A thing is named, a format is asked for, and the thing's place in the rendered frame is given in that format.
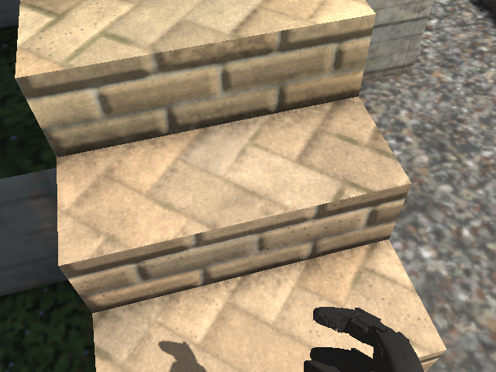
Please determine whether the right robot hand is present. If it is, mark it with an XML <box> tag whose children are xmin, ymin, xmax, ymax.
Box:
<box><xmin>304</xmin><ymin>307</ymin><xmax>424</xmax><ymax>372</ymax></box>

